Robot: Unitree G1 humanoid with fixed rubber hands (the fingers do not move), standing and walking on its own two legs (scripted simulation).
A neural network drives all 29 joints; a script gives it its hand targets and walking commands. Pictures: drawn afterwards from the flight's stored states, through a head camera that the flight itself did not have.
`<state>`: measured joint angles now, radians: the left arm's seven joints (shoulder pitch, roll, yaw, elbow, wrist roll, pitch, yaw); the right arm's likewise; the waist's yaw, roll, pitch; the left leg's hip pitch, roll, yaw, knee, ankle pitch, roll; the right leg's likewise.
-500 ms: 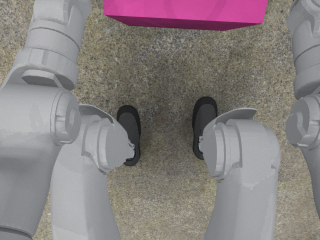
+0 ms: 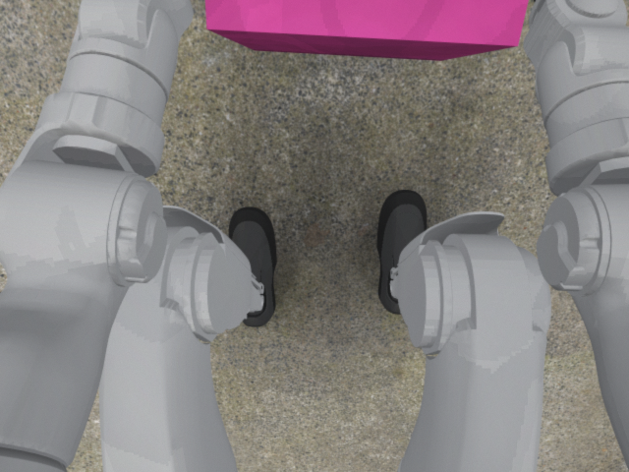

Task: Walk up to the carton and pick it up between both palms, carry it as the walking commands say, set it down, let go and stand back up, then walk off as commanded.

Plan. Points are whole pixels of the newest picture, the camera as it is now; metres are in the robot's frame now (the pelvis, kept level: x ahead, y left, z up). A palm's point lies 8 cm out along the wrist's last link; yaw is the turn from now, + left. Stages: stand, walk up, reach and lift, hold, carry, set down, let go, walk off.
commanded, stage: reach and lift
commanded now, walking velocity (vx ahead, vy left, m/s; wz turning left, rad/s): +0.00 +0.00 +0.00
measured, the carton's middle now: out of the picture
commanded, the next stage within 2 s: none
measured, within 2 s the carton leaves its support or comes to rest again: leaves its support in 0.74 s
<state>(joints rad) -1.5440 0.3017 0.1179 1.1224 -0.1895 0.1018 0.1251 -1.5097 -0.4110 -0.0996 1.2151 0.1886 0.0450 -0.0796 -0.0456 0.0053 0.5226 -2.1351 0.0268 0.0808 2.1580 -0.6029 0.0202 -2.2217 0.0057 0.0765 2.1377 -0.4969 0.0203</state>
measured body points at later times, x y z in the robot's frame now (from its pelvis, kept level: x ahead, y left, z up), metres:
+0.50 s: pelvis +0.00 +0.00 -0.01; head +0.38 -0.03 +0.21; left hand +0.57 +0.11 -0.21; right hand +0.53 -0.23 -0.23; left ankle +0.11 +0.11 -0.35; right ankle +0.13 -0.13 -0.35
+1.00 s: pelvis +0.00 +0.00 -0.01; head +0.38 -0.04 +0.21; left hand +0.59 +0.10 -0.19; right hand +0.55 -0.24 -0.20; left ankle +0.11 +0.11 -0.35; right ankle +0.13 -0.13 -0.35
